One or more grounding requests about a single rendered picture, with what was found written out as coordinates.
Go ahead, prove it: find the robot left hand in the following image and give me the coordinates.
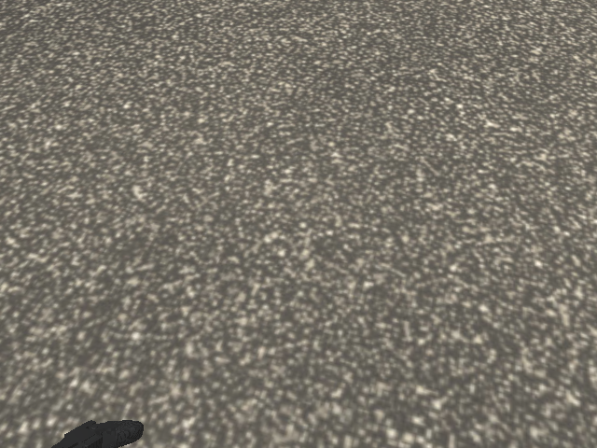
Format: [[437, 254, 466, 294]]
[[51, 420, 144, 448]]

